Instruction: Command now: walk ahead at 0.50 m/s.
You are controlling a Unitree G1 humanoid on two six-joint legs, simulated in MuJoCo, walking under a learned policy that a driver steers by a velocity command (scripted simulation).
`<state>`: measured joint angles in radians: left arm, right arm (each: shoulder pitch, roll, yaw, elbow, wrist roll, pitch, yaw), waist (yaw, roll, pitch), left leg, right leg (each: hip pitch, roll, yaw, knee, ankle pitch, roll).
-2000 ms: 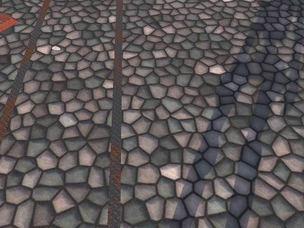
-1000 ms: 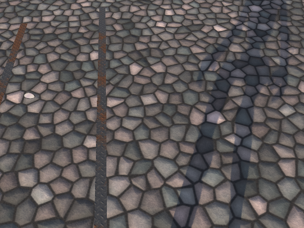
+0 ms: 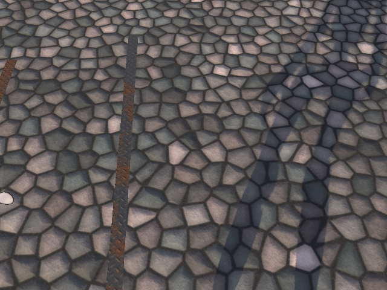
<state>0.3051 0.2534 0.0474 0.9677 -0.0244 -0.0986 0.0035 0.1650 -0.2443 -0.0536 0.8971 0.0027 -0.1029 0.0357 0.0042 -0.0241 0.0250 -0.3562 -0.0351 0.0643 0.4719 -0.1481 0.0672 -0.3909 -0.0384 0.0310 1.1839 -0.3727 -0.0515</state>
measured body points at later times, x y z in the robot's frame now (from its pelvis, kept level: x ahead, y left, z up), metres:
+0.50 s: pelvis +0.27 -0.05 -0.01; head +0.31 -0.06 +0.44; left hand +0.45 +0.21 -0.10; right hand +0.26 -0.32 -0.15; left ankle +0.09 +0.08 -0.67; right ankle +0.37 -0.15 -0.74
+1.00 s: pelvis +0.51 +0.04 -0.02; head +0.54 +0.06 +0.43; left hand +0.42 +0.31 -0.16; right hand +0.79 -0.12 -0.11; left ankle +0.58 +0.15 -0.74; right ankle +0.38 -0.15 -0.72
